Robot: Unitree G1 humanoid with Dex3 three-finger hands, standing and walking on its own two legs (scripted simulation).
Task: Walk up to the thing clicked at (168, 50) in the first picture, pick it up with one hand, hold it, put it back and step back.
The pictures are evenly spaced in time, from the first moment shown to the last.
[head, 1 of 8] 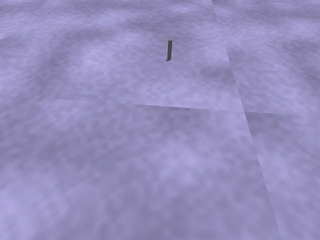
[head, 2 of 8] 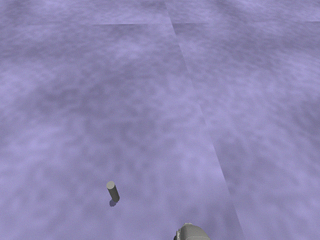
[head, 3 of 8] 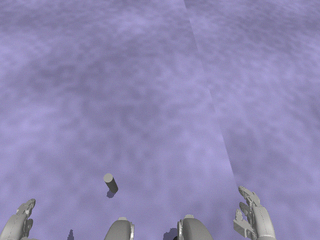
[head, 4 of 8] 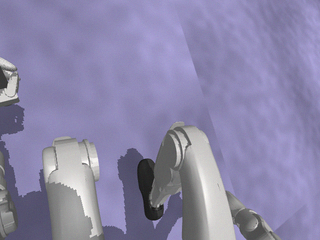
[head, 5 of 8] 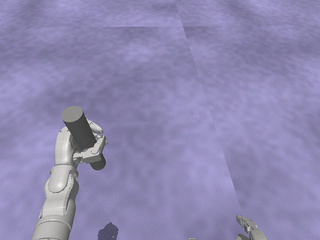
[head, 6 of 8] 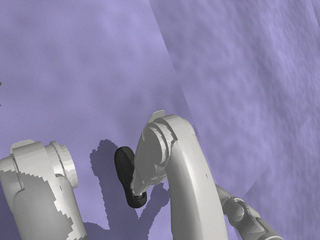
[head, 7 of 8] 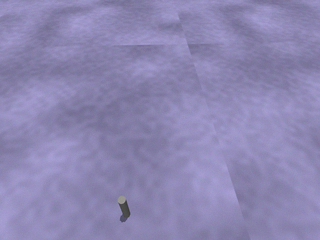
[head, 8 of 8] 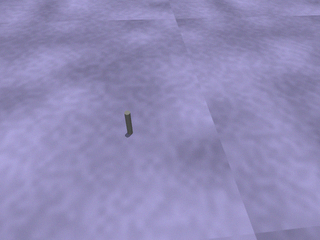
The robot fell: no
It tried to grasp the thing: yes
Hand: left
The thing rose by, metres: 0.67
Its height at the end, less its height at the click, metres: +0.00
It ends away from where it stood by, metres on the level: 0.01
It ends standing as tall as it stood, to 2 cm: yes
